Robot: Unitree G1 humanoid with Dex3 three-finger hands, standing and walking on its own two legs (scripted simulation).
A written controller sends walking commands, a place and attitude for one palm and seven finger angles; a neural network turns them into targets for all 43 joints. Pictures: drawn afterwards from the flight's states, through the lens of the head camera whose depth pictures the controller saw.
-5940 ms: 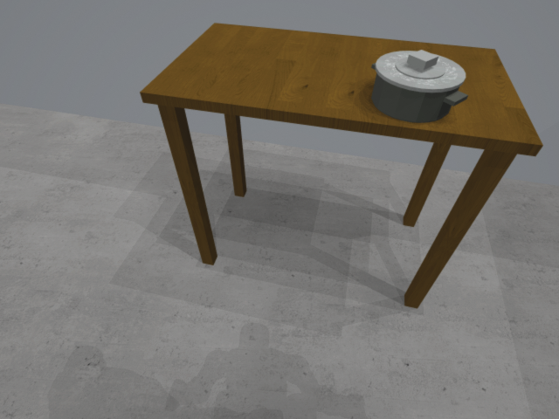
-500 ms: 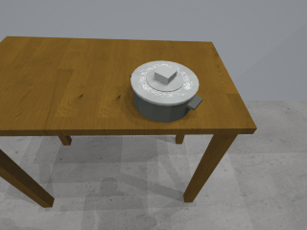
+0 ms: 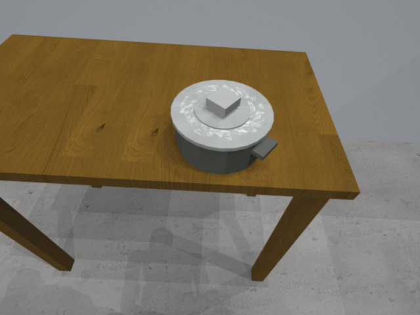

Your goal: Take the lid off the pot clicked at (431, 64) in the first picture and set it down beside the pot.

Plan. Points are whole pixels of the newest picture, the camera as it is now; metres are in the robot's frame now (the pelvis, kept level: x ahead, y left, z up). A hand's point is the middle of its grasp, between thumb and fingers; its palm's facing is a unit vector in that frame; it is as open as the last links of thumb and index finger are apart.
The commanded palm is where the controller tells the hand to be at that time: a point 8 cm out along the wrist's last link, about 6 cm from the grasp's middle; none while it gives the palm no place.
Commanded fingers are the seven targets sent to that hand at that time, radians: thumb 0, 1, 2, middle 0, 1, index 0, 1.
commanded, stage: shuffle to correct the standing spot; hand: left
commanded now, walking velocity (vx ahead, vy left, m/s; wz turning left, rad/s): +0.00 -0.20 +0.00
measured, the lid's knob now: (223, 101) +0.47 +0.01 +0.16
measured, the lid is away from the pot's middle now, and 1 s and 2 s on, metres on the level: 0.00 0.00 0.00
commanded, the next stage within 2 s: come to a stop and stand still in 0.58 s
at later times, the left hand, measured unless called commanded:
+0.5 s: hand out of the picture +0.11 +0.14 -0.17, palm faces +0.06 -0.98 -0.16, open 7.4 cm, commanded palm none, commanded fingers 0.00 0.90 0.90 -0.20 -0.30 -0.20 -0.30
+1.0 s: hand out of the picture +0.05 +0.01 -0.16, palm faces +0.03 -0.97 -0.22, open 7.3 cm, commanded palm none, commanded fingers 0.00 0.90 0.90 -0.20 -0.30 -0.20 -0.30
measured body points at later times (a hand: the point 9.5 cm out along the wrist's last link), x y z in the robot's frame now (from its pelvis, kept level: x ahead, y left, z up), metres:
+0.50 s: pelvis +0.02 -0.05 +0.01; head +0.06 -0.01 +0.46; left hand +0.11 +0.19 -0.15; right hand +0.07 -0.29 -0.12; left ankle +0.04 +0.06 -0.73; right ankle -0.02 -0.25 -0.62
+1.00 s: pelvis +0.02 -0.17 +0.01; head +0.04 -0.18 +0.46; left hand +0.05 +0.06 -0.14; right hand +0.06 -0.42 -0.14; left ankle +0.02 -0.07 -0.69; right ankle +0.01 -0.28 -0.73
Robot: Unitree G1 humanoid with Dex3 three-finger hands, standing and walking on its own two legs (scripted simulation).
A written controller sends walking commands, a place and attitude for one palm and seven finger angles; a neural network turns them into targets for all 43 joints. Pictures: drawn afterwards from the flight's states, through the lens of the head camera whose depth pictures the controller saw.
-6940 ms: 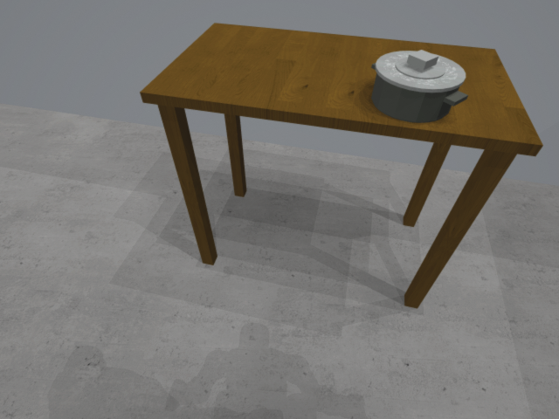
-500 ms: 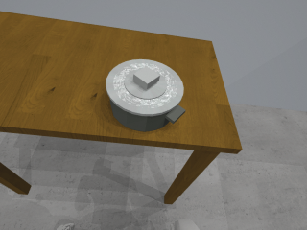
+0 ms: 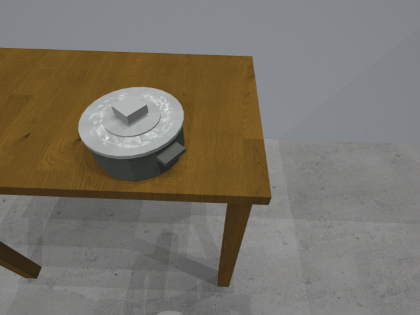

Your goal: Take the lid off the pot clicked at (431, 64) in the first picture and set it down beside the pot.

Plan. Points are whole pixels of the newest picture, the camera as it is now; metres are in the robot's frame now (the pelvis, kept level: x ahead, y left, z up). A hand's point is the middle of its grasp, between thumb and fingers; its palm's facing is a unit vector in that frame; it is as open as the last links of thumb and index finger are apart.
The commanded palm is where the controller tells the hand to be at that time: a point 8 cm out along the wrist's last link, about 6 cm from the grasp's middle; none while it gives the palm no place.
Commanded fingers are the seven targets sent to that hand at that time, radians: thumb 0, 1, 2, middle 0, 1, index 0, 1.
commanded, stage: come to a stop and stand still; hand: left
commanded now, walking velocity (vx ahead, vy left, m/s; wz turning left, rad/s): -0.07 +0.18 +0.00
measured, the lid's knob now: (130, 109) +0.44 +0.20 +0.15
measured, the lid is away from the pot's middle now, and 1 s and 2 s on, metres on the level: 0.00 0.00 0.00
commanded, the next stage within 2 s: look again from close up in 0.86 s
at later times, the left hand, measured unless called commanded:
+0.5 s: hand out of the picture +0.01 +0.30 -0.17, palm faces +0.09 -0.97 -0.22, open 7.4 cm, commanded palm none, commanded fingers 0.00 0.90 0.90 -0.20 -0.30 -0.20 -0.30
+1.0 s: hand out of the picture -0.02 +0.28 -0.18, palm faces +0.00 -0.98 -0.18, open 7.3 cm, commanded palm none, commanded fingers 0.00 0.90 0.90 -0.20 -0.30 -0.20 -0.30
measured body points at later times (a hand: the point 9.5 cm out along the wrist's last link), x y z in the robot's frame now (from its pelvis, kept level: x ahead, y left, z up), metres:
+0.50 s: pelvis -0.03 +0.10 +0.00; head -0.01 +0.12 +0.45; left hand +0.01 +0.35 -0.15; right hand +0.07 -0.12 -0.13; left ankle -0.03 +0.17 -0.74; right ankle -0.06 -0.04 -0.70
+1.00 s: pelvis -0.04 +0.11 +0.00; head -0.03 +0.13 +0.45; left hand -0.02 +0.34 -0.16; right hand -0.06 -0.11 -0.15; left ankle -0.03 +0.17 -0.74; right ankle -0.07 -0.02 -0.74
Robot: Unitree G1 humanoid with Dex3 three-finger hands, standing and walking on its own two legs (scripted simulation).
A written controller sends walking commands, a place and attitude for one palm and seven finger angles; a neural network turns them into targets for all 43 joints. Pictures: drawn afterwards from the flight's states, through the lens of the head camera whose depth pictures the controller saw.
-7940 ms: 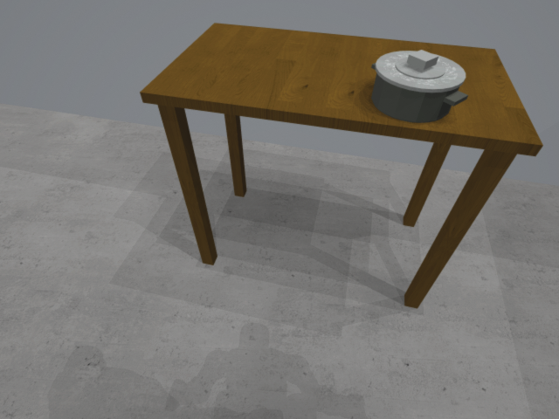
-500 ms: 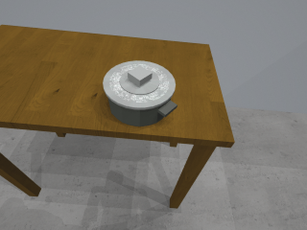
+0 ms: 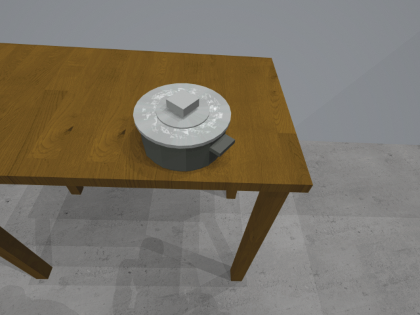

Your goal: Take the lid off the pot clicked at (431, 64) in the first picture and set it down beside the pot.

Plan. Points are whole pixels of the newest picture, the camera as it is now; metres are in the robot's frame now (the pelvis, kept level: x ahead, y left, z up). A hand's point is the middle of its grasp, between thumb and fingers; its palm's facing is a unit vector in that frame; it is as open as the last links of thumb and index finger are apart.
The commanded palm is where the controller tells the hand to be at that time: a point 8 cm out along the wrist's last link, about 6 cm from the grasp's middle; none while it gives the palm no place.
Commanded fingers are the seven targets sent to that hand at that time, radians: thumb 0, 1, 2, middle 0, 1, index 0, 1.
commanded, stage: look again from close up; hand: left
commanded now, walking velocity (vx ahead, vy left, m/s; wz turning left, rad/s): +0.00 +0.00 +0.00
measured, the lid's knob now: (182, 102) +0.48 +0.09 +0.15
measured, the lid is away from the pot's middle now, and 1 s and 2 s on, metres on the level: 0.00 0.00 0.00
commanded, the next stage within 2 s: lift the closed hand beside the body in 1.08 s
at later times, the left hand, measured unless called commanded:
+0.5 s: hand out of the picture -0.03 +0.16 -0.17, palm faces +0.05 -0.97 -0.23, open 7.4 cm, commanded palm none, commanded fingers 0.00 0.90 0.90 -0.20 -0.30 -0.20 -0.30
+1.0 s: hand out of the picture -0.02 +0.14 -0.17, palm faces +0.02 -0.98 -0.20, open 7.4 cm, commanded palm none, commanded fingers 0.00 0.90 0.90 -0.20 -0.30 -0.20 -0.30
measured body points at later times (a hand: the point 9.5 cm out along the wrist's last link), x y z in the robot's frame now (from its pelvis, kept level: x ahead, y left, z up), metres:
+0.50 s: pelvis -0.02 -0.01 +0.00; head -0.01 -0.04 +0.44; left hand -0.03 +0.21 -0.15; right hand +0.06 -0.24 -0.17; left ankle +0.01 +0.06 -0.74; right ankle -0.03 -0.13 -0.74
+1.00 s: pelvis -0.02 -0.02 +0.00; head -0.01 -0.03 +0.45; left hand -0.02 +0.20 -0.16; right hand -0.02 -0.24 -0.17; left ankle +0.01 +0.06 -0.74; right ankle -0.03 -0.13 -0.74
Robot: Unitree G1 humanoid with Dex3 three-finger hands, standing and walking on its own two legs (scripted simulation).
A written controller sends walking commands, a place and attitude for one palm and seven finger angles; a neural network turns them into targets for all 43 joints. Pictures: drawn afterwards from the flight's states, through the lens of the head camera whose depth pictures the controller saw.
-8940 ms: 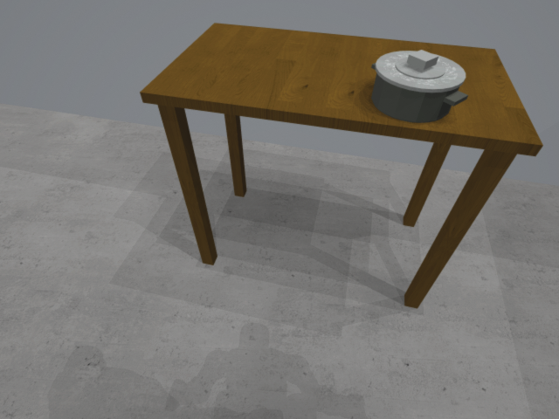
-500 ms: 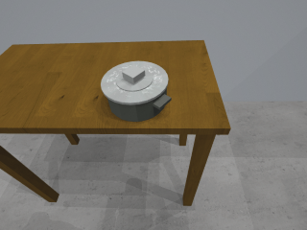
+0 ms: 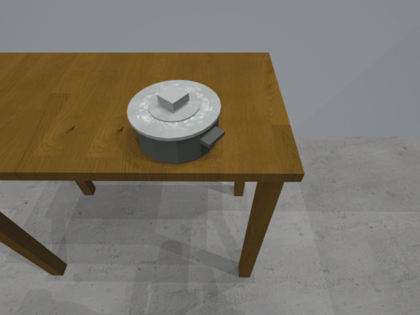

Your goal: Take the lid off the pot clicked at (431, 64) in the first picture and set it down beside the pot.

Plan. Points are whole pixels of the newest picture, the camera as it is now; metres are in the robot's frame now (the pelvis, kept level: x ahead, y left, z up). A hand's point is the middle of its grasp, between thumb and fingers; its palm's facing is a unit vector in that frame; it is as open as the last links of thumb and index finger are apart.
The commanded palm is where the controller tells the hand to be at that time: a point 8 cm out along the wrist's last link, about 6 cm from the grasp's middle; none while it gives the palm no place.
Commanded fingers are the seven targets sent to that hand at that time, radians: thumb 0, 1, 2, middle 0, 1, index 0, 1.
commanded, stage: look again from close up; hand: left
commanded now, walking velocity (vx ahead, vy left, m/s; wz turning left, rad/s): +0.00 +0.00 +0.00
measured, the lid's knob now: (173, 97) +0.50 +0.11 +0.15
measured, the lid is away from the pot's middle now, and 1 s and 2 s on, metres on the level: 0.00 0.00 0.00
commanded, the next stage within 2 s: lift the closed hand beside the body in 0.08 s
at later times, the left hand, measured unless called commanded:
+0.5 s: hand (112, 309) +0.14 +0.18 -0.03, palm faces +0.18 -0.95 -0.24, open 5.4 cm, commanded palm +0.09 +0.24 +0.01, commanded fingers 0.00 0.90 0.90 -0.95 -1.12 -0.95 -1.12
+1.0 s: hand (69, 269) +0.17 +0.22 +0.10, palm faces +0.32 -0.84 -0.43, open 3.1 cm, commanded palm +0.10 +0.25 +0.13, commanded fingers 0.00 0.90 0.90 -1.30 -1.50 -1.30 -1.50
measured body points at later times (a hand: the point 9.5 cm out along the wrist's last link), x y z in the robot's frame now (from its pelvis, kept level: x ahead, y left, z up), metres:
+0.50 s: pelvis +0.01 +0.00 +0.00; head -0.04 -0.01 +0.45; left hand +0.13 +0.23 -0.01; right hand +0.19 -0.24 -0.06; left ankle +0.03 +0.09 -0.74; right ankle -0.01 -0.11 -0.74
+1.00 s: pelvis +0.03 -0.02 +0.00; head +0.01 -0.05 +0.45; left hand +0.14 +0.26 +0.12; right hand +0.22 -0.22 -0.09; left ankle +0.03 +0.09 -0.74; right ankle -0.01 -0.11 -0.74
